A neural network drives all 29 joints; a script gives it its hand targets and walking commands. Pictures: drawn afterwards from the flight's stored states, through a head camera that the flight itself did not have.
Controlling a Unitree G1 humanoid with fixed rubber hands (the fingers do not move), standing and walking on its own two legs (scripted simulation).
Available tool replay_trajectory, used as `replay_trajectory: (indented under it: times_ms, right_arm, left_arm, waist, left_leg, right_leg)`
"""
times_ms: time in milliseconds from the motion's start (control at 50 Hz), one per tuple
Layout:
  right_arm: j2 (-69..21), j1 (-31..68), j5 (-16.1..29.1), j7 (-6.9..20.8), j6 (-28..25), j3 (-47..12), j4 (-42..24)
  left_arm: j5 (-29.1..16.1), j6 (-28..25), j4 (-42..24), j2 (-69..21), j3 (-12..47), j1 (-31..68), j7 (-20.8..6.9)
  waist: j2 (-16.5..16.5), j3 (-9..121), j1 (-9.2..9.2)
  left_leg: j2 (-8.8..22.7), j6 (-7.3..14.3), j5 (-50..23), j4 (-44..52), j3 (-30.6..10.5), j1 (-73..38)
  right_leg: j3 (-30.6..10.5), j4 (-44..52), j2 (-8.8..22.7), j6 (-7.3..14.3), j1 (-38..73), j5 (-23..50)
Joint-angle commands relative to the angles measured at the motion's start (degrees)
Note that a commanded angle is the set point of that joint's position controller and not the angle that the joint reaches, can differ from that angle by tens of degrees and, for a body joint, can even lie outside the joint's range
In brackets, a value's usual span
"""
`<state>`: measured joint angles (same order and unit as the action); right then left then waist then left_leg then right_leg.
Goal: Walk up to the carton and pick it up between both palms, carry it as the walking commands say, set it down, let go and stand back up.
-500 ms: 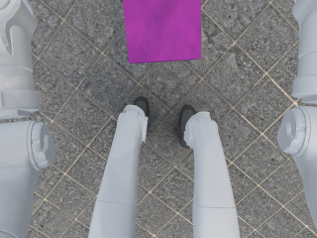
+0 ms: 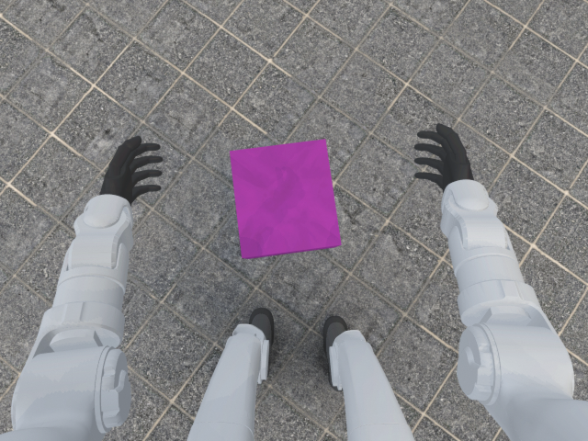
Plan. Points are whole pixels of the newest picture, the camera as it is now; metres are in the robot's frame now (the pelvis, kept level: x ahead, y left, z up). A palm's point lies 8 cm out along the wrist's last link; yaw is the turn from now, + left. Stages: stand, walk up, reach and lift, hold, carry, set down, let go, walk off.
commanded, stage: let go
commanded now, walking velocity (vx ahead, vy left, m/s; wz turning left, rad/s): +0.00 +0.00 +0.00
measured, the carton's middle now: (284, 202) +0.48 +0.04 -0.63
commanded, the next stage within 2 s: stand in 1.04 s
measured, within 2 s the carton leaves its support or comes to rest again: neither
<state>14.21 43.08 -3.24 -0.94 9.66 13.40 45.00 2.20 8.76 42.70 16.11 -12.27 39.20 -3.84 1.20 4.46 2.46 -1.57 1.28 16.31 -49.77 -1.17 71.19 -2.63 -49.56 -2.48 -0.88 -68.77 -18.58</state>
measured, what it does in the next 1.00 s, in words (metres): rises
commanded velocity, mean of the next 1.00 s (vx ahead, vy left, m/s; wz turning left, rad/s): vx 0.00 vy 0.00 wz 0.00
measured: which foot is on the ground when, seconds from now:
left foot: down 0.00-1.00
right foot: down 0.00-1.00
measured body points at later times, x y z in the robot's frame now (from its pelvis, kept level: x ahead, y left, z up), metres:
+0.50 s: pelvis +0.09 -0.02 +0.07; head +0.20 -0.04 +0.51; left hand +0.30 +0.20 -0.02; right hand +0.29 -0.27 -0.03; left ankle +0.04 +0.12 -0.66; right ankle +0.02 -0.12 -0.66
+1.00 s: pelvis +0.08 -0.02 +0.07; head +0.09 -0.03 +0.52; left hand +0.25 +0.20 -0.01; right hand +0.22 -0.28 -0.02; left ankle +0.04 +0.12 -0.67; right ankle +0.02 -0.11 -0.67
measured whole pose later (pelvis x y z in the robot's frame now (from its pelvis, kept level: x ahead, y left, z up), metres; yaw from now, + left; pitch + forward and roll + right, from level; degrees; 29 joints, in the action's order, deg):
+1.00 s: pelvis +0.08 -0.02 +0.07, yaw -4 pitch +1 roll +1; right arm 14.8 -13.7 1.5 1.5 4.4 1.3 28.5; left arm 1.2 8.3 26.7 9.9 -1.5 -13.5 -2.6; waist 1.0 0.1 0.5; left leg -1.1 -0.3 15.2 -22.8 -2.5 6.8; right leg -2.6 -24.3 -1.8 1.7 -7.3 -17.5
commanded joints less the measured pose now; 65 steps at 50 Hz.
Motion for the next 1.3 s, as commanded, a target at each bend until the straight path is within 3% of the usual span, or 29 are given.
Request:
replay_trajectory:
  times_ms: [0,60,80,120,180,200,240,300,380,440,460,500,540,600,640,680,700,760,780,840,900,920,960,1000,1020,1040,1100,1180,1280]
  right_arm:
    - [5.2,6.1,4.0,-0.3,-6.1,-2.9,-16.9]
    - [4.4,-4.4,3.8,-0.1,-8.0,-4.5,-20.5]
    - [5.0,-12.9,2.9,-0.1,-8.6,-3.1,-21.2]
    - [4.6,-23.2,3.0,0.2,-9.2,-3.4,-18.6]
    - [4.6,-29.5,2.2,-0.1,-10.2,-2.5,-17.9]
    - [4.6,-30.3,0.6,0.2,-9.9,-1.5,-18.5]
    - [6.1,-26.2,-0.7,0.6,-9.7,-1.6,-19.3]
    - [3.4,-34.2,0.2,0.4,-10.3,-3.2,-20.3]
    - [-0.4,-48.2,3.8,0.6,-12.7,-8.6,-25.0]
    - [4.1,-49.6,3.6,0.9,-14.8,-8.9,-29.7]
    - [3.9,-53.2,3.5,1.0,-15.1,-8.7,-29.1]
    - [3.5,-50.5,4.3,1.8,-15.2,-10.7,-27.6]
    - [2.3,-53.0,3.0,2.3,-13.5,-9.8,-27.1]
    - [1.5,-52.4,2.6,2.8,-10.9,-10.0,-25.9]
    - [0.3,-56.1,4.6,2.5,-10.5,-11.0,-25.8]
    - [-0.2,-56.1,4.8,1.3,-11.8,-13.6,-34.5]
    - [-0.4,-55.8,4.4,0.8,-11.6,-12.6,-35.2]
    - [3.1,-53.1,3.7,1.4,-9.6,-10.7,-29.5]
    - [3.2,-54.5,3.6,1.5,-8.7,-10.5,-26.6]
    - [3.8,-54.5,4.1,2.5,-7.0,-10.6,-22.6]
    - [3.7,-56.7,4.7,2.8,-7.2,-11.7,-22.3]
    - [2.0,-56.0,5.3,2.6,-7.4,-13.5,-24.1]
    - [1.0,-57.7,5.9,1.6,-9.3,-11.4,-24.7]
    - [-0.1,-53.6,5.2,1.7,-10.7,-10.7,-28.5]
    - [9.3,-57.1,0.3,0.4,-9.7,-9.0,-11.4]
    - [11.7,-56.3,-0.3,0.4,-9.8,-8.0,-10.7]
    - [11.4,-54.3,-0.9,-0.4,-10.9,-8.4,-9.8]
    - [10.9,-52.2,0.4,-0.7,-12.2,-8.5,-6.5]
    - [12.4,-51.1,0.3,0.4,-12.4,-8.0,-3.1]
  left_arm:
    - [-1.7,-5.4,-12.8,8.5,-1.8,3.4,-0.5]
    - [-2.5,-7.0,-13.2,5.9,-2.1,-9.6,-0.6]
    - [-2.3,-8.1,-17.9,5.9,-2.4,-15.0,-0.3]
    - [-3.8,-9.1,-21.3,2.5,-1.4,-21.9,-0.7]
    - [-3.8,-9.5,-21.2,0.4,1.7,-28.2,-0.5]
    - [-2.5,-9.4,-22.6,0.9,2.1,-30.1,-0.8]
    - [-3.9,-8.9,-18.3,2.5,2.6,-28.1,-2.0]
    - [-3.1,-9.8,-16.6,3.2,2.5,-38.1,-2.3]
    - [-4.5,-12.5,-21.5,-0.9,4.8,-50.2,-0.6]
    - [-3.9,-14.6,-28.4,-1.7,5.3,-51.0,-0.3]
    - [-2.7,-14.6,-28.8,-2.7,6.2,-53.6,0.2]
    - [-2.1,-13.8,-27.2,-0.3,6.9,-50.5,0.7]
    - [-1.4,-12.3,-24.9,2.6,6.3,-50.3,-0.4]
    - [-1.7,-10.1,-26.4,3.4,6.7,-48.0,-0.9]
    - [-2.2,-9.1,-24.0,3.8,5.6,-54.3,-0.2]
    - [-1.3,-10.2,-25.3,3.8,4.9,-58.5,0.9]
    - [-0.5,-10.4,-25.3,4.3,4.0,-57.2,1.0]
    - [-0.1,-8.3,-21.3,3.8,5.4,-53.4,-0.4]
    - [-0.7,-7.3,-20.7,2.7,7.9,-51.7,-0.7]
    - [0.3,-1.8,-24.4,2.0,7.8,-49.3,1.0]
    - [-1.6,-1.3,-23.3,-0.6,8.0,-54.0,2.3]
    - [-1.0,-1.4,-21.8,1.7,7.1,-55.6,2.3]
    - [-2.0,-2.5,-25.5,2.0,8.4,-53.9,2.6]
    - [-1.5,-2.4,-26.9,1.6,8.9,-50.8,2.7]
    - [-0.1,-4.8,-15.2,8.9,6.1,-52.5,4.5]
    - [0.2,-6.0,-14.0,8.7,6.3,-52.6,5.2]
    - [0.9,-8.6,-12.5,8.4,6.9,-52.6,5.4]
    - [1.1,-9.6,-9.1,6.8,6.7,-51.4,4.3]
    - [1.0,-10.5,-5.2,8.4,6.8,-53.1,4.2]
  waist:
    - [-0.2,45.8,2.15]
    - [-3.3,51.0,2.37]
    - [2.2,56.1,2.32]
    - [5.3,53.2,0.52]
    - [6.9,43.1,-2.06]
    - [4.4,41.3,-1.27]
    - [-5.4,28.1,-4.12]
    - [-11.3,20.3,-3.25]
    - [-7.5,24.0,-0.58]
    - [1.1,24.3,2.26]
    - [4.8,24.1,1.76]
    - [3.4,17.2,-1.15]
    - [-1.7,9.5,-4.04]
    - [-7.4,2.0,-5.12]
    - [-9.8,3.9,-2.35]
    - [-18.2,10.8,-0.48]
    - [-16.6,9.9,-1.10]
    - [-5.5,1.1,-2.06]
    - [-1.3,-1.4,-4.37]
    - [8.6,-5.2,-1.13]
    - [-0.4,-1.0,-1.09]
    - [-9.6,2.0,1.05]
    - [-7.8,6.5,-2.96]
    - [-10.3,6.3,-2.80]
    - [-10.9,7.4,-0.43]
    - [-7.9,4.2,-0.65]
    - [-0.7,0.9,-1.70]
    - [5.5,-0.3,-1.80]
    - [2.0,-3.5,-2.22]
  left_leg:
    - [0.7,-0.4,-40.8,1.8,-3.7,-45.5]
    - [1.4,-0.5,-50.8,1.7,-5.3,-52.1]
    - [2.2,-1.8,-57.6,0.9,-6.8,-60.9]
    - [5.0,-2.1,-68.9,0.4,-10.7,-74.0]
    - [4.5,-2.1,-61.2,4.6,-9.6,-69.1]
    - [4.2,-2.0,-50.4,8.6,-8.1,-66.5]
    - [1.1,-1.0,-27.1,14.6,-2.4,-47.2]
    - [-0.7,-0.7,-17.8,19.5,0.4,-42.6]
    - [-0.4,-0.1,-47.4,20.6,-4.3,-51.4]
    - [3.9,-0.4,-59.4,18.5,-10.0,-82.4]
    - [5.0,-1.2,-61.5,17.6,-9.4,-88.8]
    - [0.7,-2.2,-30.6,21.9,-2.4,-62.6]
    - [-0.1,-1.1,-12.1,27.5,-0.8,-57.7]
    - [-1.1,-1.2,-8.4,28.2,0.1,-62.4]
    - [-3.4,-1.4,-19.9,26.6,0.3,-57.7]
    - [-5.4,-0.5,-20.0,27.3,2.2,-46.9]
    - [-5.1,-0.5,-15.4,29.4,2.0,-43.0]
    - [-3.6,-0.1,-15.5,31.1,-0.4,-54.1]
    - [-3.2,-0.8,-14.6,29.5,-0.3,-60.8]
    - [-2.1,-2.5,-9.9,29.6,0.9,-67.9]
    - [-4.1,-2.8,-20.6,27.4,2.2,-62.1]
    - [-5.3,-1.5,-19.1,26.7,2.4,-56.6]
    - [-5.4,-2.0,-19.3,26.1,0.9,-49.6]
    - [-3.8,-1.1,-22.4,25.2,-1.7,-54.3]
    - [4.4,-2.5,-28.0,23.9,0.1,-64.8]
    - [4.6,-2.5,-31.7,23.6,-1.2,-67.4]
    - [5.3,-1.8,-15.8,26.2,-3.3,-64.0]
    - [6.4,-0.8,-13.0,28.2,-6.0,-59.1]
    - [7.6,-0.1,2.2,33.4,-9.5,-55.4]
  right_leg:
    - [0.0,4.7,-0.7,-0.3,20.5,28.6]
    - [-0.8,6.2,-0.3,-0.6,25.9,36.4]
    - [-0.7,6.4,0.0,-0.6,23.1,35.2]
    - [-0.4,9.8,0.4,-1.1,9.6,28.2]
    - [-1.6,13.7,0.9,0.6,15.0,27.5]
    - [-1.1,16.0,0.4,0.4,22.1,23.3]
    - [-1.5,16.3,0.7,-0.3,35.9,23.5]
    - [-2.3,18.0,1.9,-1.7,51.8,31.9]
    - [-4.2,16.8,2.2,-1.4,58.0,55.9]
    - [-1.6,22.4,2.9,-2.2,30.5,33.6]
    - [-1.6,26.4,3.7,-0.3,26.4,28.3]
    - [-3.4,24.6,3.4,1.3,54.9,33.3]
    - [-2.0,25.9,4.0,-1.2,61.0,23.0]
    - [-0.5,29.5,3.4,-0.9,57.9,13.3]
    - [-3.4,25.3,3.5,-1.3,68.0,42.2]
    - [-7.2,20.3,6.5,-2.7,85.1,75.3]
    - [-7.8,20.2,8.2,-4.2,90.2,76.5]
    - [-3.5,23.3,5.4,-2.8,72.3,49.5]
    - [-3.2,25.6,5.0,-1.7,67.7,40.6]
    - [-0.4,29.6,3.0,0.8,59.2,14.5]
    - [-2.1,27.0,1.6,0.3,66.9,35.5]
    - [-2.7,24.7,2.2,-1.3,73.8,48.2]
    - [-3.1,20.7,2.7,-0.8,80.4,61.3]
    - [-1.3,19.7,1.5,-1.1,71.8,51.2]
    - [-0.6,22.4,5.5,-0.6,64.5,34.9]
    - [-0.2,23.5,4.6,-1.9,61.6,32.4]
    - [-2.1,27.1,5.0,-0.9,56.9,10.5]
    - [-3.1,25.4,5.4,0.4,58.8,11.1]
    - [-2.7,26.2,4.6,0.0,59.1,6.8]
